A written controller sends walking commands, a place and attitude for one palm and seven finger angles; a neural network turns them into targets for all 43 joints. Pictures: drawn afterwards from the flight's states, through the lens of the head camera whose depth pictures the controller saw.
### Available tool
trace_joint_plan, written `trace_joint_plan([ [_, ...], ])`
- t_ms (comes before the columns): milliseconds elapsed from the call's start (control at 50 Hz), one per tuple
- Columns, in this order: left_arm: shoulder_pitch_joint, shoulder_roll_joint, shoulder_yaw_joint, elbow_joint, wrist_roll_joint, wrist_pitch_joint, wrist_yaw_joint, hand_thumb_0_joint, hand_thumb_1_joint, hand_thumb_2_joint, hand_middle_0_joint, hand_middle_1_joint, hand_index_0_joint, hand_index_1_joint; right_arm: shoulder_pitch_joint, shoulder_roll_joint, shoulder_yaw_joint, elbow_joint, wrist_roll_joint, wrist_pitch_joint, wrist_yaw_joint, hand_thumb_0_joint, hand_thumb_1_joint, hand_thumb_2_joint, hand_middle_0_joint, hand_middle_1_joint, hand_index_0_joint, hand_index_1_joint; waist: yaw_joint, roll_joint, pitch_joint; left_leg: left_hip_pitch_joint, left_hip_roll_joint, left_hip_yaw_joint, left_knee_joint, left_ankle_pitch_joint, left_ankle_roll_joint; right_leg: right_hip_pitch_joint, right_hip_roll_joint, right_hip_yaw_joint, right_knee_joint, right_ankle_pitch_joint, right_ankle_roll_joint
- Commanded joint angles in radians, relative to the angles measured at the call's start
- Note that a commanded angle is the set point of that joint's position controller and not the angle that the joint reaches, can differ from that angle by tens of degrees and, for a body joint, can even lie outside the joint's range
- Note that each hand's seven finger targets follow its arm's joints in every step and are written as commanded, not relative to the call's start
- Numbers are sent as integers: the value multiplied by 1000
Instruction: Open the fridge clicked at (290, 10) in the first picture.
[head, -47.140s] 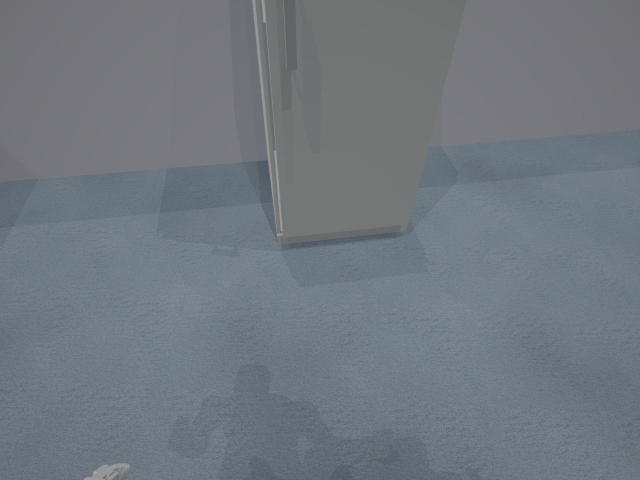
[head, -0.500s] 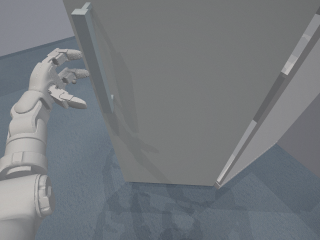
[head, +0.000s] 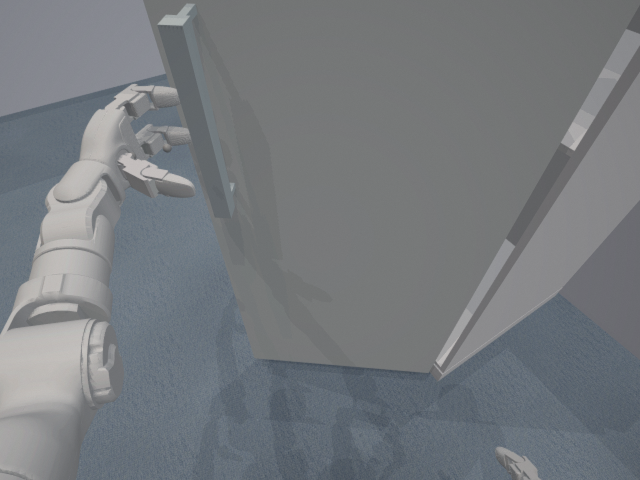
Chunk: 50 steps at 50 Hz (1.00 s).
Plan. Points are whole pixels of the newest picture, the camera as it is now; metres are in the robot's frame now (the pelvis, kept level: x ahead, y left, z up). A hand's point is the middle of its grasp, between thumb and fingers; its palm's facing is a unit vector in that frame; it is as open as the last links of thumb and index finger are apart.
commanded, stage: feel for the door with the fingertips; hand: left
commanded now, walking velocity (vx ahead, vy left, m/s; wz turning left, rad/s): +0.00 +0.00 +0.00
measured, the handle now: (209, 126) +0.52 +0.15 +0.17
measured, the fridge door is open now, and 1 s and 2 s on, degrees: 53 53 53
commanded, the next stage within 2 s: slide the fingers in behind the handle in 0.24 s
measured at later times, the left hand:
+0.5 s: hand (162, 143) +0.46 +0.20 +0.19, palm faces -0.09 -1.00 +0.01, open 14.0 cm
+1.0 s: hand (167, 153) +0.45 +0.19 +0.19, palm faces -0.10 -0.99 +0.00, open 14.0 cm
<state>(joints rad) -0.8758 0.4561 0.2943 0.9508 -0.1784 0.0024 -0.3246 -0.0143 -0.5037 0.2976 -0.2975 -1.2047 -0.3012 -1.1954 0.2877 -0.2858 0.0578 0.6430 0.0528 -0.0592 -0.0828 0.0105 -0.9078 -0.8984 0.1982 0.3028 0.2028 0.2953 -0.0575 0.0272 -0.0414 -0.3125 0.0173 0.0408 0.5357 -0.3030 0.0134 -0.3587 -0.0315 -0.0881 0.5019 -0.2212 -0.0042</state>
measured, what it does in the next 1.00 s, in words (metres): stands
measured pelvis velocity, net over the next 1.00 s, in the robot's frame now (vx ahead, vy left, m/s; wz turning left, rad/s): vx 0.00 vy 0.01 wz -0.01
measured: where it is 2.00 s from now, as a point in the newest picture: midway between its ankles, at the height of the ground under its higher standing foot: outside the picture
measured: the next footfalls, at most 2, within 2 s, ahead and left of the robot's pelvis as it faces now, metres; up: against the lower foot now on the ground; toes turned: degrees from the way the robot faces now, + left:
none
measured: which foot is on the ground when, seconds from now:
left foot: down 0.00-1.00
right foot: down 0.00-1.00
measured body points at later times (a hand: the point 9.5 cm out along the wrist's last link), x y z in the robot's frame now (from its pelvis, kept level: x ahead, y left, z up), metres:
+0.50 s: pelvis +0.00 +0.00 +0.00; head +0.03 +0.00 +0.45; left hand +0.46 +0.25 +0.19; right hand +0.02 -0.28 -0.12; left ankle -0.02 +0.11 -0.73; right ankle +0.02 -0.12 -0.73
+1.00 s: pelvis +0.00 +0.01 +0.00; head +0.02 +0.01 +0.45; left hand +0.45 +0.24 +0.19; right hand +0.12 -0.24 -0.10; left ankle -0.02 +0.11 -0.73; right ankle +0.02 -0.12 -0.73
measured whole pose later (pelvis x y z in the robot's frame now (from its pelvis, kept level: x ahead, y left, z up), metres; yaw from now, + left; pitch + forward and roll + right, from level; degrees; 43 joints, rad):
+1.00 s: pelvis +0.00 +0.01 +0.00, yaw +0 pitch +5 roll -1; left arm -0.81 0.40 0.26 0.83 -0.20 0.00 -0.31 -0.01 -0.50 0.30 -0.30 -1.20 -0.30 -1.20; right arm 0.29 -0.27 0.05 0.63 0.05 -0.08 -0.06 0.01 -0.91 -0.90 0.20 0.30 0.20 0.30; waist -0.04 0.03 -0.06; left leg -0.31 0.01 0.05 0.54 -0.31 0.03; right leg -0.35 -0.04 -0.07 0.49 -0.22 0.01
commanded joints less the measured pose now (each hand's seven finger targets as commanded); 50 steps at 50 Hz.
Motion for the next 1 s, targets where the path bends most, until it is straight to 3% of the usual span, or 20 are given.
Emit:
trace_joint_plan([
  [0, -555, 280, 49, -192, 0, -114, -4, 0, -500, 300, -300, -1200, -300, -1200, 47, -149, -54, -97, 2, -39, -15, 0, -900, -900, 200, 300, 200, 300, -22, 30, -332, 74, -20, -47, -51, 246, 21, 151, 21, 63, -23, 265, -30],
  [60, -531, 315, 77, -191, -5, -151, -12, 0, -500, 300, -300, -1200, -300, -1200, 62, -154, -59, -97, 1, -45, -14, 0, -900, -900, 200, 300, 200, 300, -15, 18, -377, 87, -14, -48, -43, 274, 21, 174, 26, 64, -16, 289, -29],
  [100, -555, 314, 74, -132, -12, -152, -23, 0, -500, 300, -300, -1200, -300, -1200, 76, -160, -58, -85, 3, -45, -17, 0, -900, -900, 200, 300, 200, 300, -33, -15, -339, 51, -13, -43, -50, 222, 25, 159, 27, 66, -25, 260, -23],
  [140, -548, 371, 113, -75, -10, -150, -30, 0, -500, 300, -300, -1200, -300, -1200, 94, -172, -61, -73, 5, -43, -20, 0, -900, -900, 200, 300, 200, 300, -30, -44, -315, 13, -12, -41, -54, 188, 28, 162, 25, 66, -29, 230, -21],
  [180, -575, 368, 99, -76, 0, -148, -35, 0, -500, 300, -300, -1200, -300, -1200, 97, -171, -59, -76, 5, -44, -19, 0, -900, -900, 200, 300, 200, 300, -33, 14, -318, 6, -15, -37, -56, 180, 27, 153, 22, 72, -29, 228, -21],
  [260, -559, 411, 120, -73, 11, -176, -41, 0, -500, 300, -300, -1200, -300, -1200, 123, -177, -65, -70, 2, -45, -17, 0, -900, -900, 200, 300, 200, 300, -29, 14, -357, 3, -13, -40, -45, 207, 26, 168, 25, 74, -20, 250, -22],
  [320, -537, 367, 98, -102, -4, -189, -62, 0, -500, 300, -300, -1200, -300, -1200, 126, -175, -70, -77, 1, -49, -14, 0, -900, -900, 200, 300, 200, 300, -28, 44, -395, 39, -10, -34, -37, 233, 23, 163, 30, 72, -17, 272, -24],
  [340, -511, 381, 113, -83, -11, -189, -66, 0, -500, 300, -300, -1200, -300, -1200, 138, -179, -73, -73, 0, -46, -14, 0, -900, -900, 200, 300, 200, 300, -28, 8, -386, 32, -7, -33, -35, 248, 26, 171, 31, 65, -15, 280, -24],
  [420, -454, 341, 103, -119, -30, -154, -81, 0, -500, 300, -300, -1200, -300, -1200, 125, -179, -75, -88, 4, -47, -6, 0, -900, -900, 200, 300, 200, 300, -16, 14, -362, 33, -5, -31, -46, 239, 24, 152, 35, 61, -21, 271, -24],
  [460, -421, 387, 141, -154, -29, -144, -74, 0, -500, 300, -300, -1200, -300, -1200, 120, -181, -76, -95, 5, -43, -3, 0, -900, -900, 200, 300, 200, 300, -2, 11, -354, 22, -4, -31, -47, 246, 24, 168, 34, 61, -20, 274, -24],
  [520, -433, 376, 131, -189, -22, -131, -56, 0, -500, 300, -300, -1200, -300, -1200, 109, -176, -75, -104, 5, -42, -2, 0, -900, -900, 200, 300, 200, 300, -8, 14, -314, 19, -1, -35, -56, 215, 24, 137, 35, 58, -28, 228, -25],
  [560, -429, 377, 134, -257, -25, -138, -47, 0, -500, 300, -300, -1200, -300, -1200, 100, -172, -76, -113, 6, -45, 0, 0, -900, -900, 200, 300, 200, 300, 1, 45, -345, 53, -2, -38, -54, 253, 22, 153, 37, 58, -24, 250, -29],
  [620, -449, 268, 53, -306, -34, -133, -50, 0, -500, 300, -300, -1200, -300, -1200, 78, -159, -70, -120, 8, -53, -1, 0, -900, -900, 200, 300, 200, 300, -16, 76, -333, 104, 2, -44, -51, 277, 17, 116, 40, 54, -28, 251, -30],
  [700, -431, 240, 42, -314, -49, -103, -48, 0, -500, 300, -300, -1200, -300, -1200, 64, -158, -67, -116, 11, -58, -5, 0, -900, -900, 200, 300, 200, 300, -17, 34, -320, 115, 4, -54, -57, 276, 15, 109, 41, 42, -31, 240, -32],
  [760, -451, 225, 31, -306, -45, -76, -34, 0, -500, 300, -300, -1200, -300, -1200, 48, -154, -63, -112, 11, -59, -4, 0, -900, -900, 200, 300, 200, 300, -19, 58, -293, 114, 0, -57, -57, 277, 13, 93, 37, 42, -34, 235, -33],
  [800, -457, 189, 5, -309, -37, -64, -20, 0, -500, 300, -300, -1200, -300, -1200, 43, -149, -62, -115, 9, -59, -3, 0, -900, -900, 200, 300, 200, 300, -22, 35, -297, 121, 1, -63, -57, 288, 10, 85, 37, 37, -30, 234, -32],
  [860, -452, 189, 12, -346, -32, -67, 1, 0, -500, 300, -300, -1200, -300, -1200, 39, -145, -63, -115, 6, -58, 0, 0, -900, -900, 200, 300, 200, 300, -7, 59, -338, 156, 3, -70, -50, 361, 0, 104, 35, 35, -20, 268, -36],
  [880, -463, 153, -13, -359, -33, -67, 3, 0, -500, 300, -300, -1200, -300, -1200, 31, -140, -61, -118, 5, -60, 3, 0, -900, -900, 200, 300, 200, 300, -12, 76, -350, 181, 3, -70, -44, 382, -3, 93, 36, 36, -19, 277, -36],
  [960, -410, 146, 6, -321, -40, -60, 21, 0, -500, 300, -300, -1200, -300, -1200, 24, -138, -60, -117, 4, -52, 7, 0, -900, -900, 200, 300, 200, 300, 2, -10, -323, 147, 6, -68, -51, 379, 1, 117, 38, 33, -19, 284, -34],
  [980, -443, 140, -4, -307, -36, -53, 25, 0, -500, 300, -300, -1200, -300, -1200, 22, -138, -58, -111, 4, -50, 6, 0, -900, -900, 200, 300, 200, 300, -12, -18, -302, 131, 3, -64, -53, 346, 3, 109, 36, 35, -22, 276, -32],
])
